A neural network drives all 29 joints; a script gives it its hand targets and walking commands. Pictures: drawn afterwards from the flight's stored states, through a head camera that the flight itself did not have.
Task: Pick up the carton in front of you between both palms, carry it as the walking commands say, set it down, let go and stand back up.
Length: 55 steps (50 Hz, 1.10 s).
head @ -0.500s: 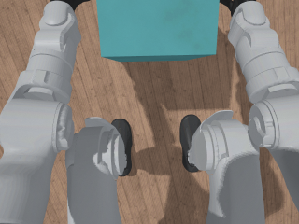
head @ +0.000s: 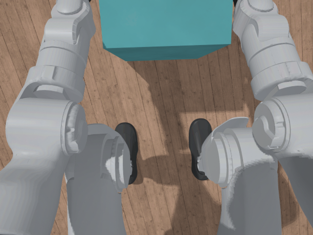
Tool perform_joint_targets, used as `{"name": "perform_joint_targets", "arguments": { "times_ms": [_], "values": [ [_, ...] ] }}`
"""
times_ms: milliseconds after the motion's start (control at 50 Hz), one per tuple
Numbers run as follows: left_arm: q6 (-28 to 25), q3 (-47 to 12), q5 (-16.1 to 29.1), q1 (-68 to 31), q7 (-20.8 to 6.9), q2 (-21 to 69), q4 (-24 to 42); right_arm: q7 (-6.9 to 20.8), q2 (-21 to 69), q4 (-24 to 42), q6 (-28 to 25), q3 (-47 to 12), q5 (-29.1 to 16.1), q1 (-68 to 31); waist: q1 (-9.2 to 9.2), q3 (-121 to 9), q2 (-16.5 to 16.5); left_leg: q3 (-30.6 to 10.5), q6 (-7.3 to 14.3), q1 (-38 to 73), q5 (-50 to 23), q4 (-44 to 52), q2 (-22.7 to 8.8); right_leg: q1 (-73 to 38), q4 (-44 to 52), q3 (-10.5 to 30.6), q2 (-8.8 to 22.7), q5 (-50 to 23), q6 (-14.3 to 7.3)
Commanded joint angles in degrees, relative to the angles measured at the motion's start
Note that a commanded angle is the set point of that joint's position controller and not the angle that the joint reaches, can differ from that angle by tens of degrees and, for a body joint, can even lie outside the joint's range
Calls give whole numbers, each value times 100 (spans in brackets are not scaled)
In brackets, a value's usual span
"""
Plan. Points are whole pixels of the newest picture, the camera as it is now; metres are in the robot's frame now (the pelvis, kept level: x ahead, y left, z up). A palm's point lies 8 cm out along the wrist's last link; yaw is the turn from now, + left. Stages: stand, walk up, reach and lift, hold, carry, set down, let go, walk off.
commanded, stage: reach and lift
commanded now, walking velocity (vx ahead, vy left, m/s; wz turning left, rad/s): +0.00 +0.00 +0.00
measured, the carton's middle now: (162, 6) +0.55 +0.00 -0.23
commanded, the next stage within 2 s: none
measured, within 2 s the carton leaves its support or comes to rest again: leaves its support in 0.02 s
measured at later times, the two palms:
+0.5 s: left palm out of the picture +0.50 +0.16 +0.04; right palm out of the picture +0.50 -0.14 +0.04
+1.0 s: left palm out of the picture +0.46 +0.17 +0.19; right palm out of the picture +0.47 -0.13 +0.19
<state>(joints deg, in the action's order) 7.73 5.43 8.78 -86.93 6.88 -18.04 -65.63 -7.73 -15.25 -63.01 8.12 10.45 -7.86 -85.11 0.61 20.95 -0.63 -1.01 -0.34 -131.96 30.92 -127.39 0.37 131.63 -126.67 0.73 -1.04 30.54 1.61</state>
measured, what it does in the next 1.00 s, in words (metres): rises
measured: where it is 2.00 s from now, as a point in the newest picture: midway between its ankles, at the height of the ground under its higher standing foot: (164, 161)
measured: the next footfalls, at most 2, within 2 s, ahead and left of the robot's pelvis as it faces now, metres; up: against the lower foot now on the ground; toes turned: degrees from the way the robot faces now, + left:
none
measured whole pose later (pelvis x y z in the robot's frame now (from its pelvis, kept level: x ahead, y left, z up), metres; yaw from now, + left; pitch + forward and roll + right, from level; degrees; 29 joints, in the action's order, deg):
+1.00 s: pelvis +0.04 +0.00 +0.23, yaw +3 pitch +36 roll +0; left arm 21.7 24.0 -11.6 -45.3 2.5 3.0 -36.6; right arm -2.1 4.8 -33.6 22.3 25.0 11.6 -43.4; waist 0.3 -13.7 0.0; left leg -2.4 -1.0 -93.2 27.2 -84.4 2.4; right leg 92.5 -84.7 2.7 -2.6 28.3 1.5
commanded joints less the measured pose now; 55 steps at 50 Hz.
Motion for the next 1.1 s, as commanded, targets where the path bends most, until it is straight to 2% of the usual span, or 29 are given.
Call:
{"name": "perform_joint_targets", "arguments": {
  "times_ms": [0,60,120,180,300,360,400,460,600,740,860,1080],
  "values": [
    [-10,-1608,500,-3372,-1605,5977,2159,1545,6097,1930,38,-1786,-539,-3259,-24,-8886,166,593,17,4138,-2047,931,635,-4275,801,-596,-636,-2165,-57],
    [181,-1865,557,-3352,-1613,6382,2981,1534,6694,2469,281,-1943,-560,-3073,-96,-10366,295,675,-33,4821,-2571,983,707,-4742,881,-653,-715,-2632,-9],
    [478,-1797,262,-2698,-1592,6905,3024,1577,7008,2880,522,-2020,-368,-2879,-143,-10481,307,643,-55,5002,-2754,1202,772,-4295,1139,-671,-774,-2529,45],
    [771,-1503,-140,-2004,-1646,7298,2733,1679,7088,2892,755,-1870,38,-2518,-68,-9629,257,609,-41,4524,-2148,1604,835,-3810,1539,-669,-790,-1890,20],
    [1100,-537,-1000,-1431,-1796,7489,1747,1788,6932,2007,1053,-790,1151,-1769,181,-7620,323,504,-43,3505,-692,2490,890,-3167,2381,-616,-795,-638,-140],
    [1141,-243,-1263,-1430,-1799,7442,1608,1811,6934,1922,1102,-559,1369,-1794,129,-7654,305,475,-13,3710,-512,2829,902,-3259,2701,-591,-815,-459,-153],
    [1165,-103,-1403,-1366,-1782,7422,1587,1840,7046,1949,1139,-601,1366,-1865,-15,-7871,205,483,19,4014,-509,3002,898,-3395,2895,-566,-837,-393,-114],
    [1229,-77,-1501,-1357,-1786,7467,1682,1881,7255,1963,1226,-713,1326,-1823,-118,-8240,81,514,34,4332,-520,3268,908,-3806,3201,-527,-863,-365,-63],
    [1397,-706,-1229,-1033,-1935,7996,2198,1941,7622,2266,1368,-1106,1245,-1236,41,-9011,210,498,-60,5153,-1068,3751,932,-4754,3709,-488,-876,-935,-48],
    [1430,-1239,-1037,-313,-1930,8271,2586,1990,7909,2654,1408,-1673,1006,-570,-4,-8968,235,390,-101,5905,-1505,4293,950,-5387,4220,-395,-900,-1330,-22],
    [1404,-1323,-1091,361,-1884,8368,2613,1967,8045,2697,1395,-1870,991,42,-62,-8410,113,281,-69,6401,-1449,4856,949,-5921,4798,-290,-900,-1266,-5],
    [1309,-1419,-1211,1457,-1878,8510,2689,1932,8150,2679,1286,-1903,1197,1239,-12,-7422,115,37,-26,7640,-1559,6056,904,-7185,5997,-24,-838,-1378,-82]
  ]
}}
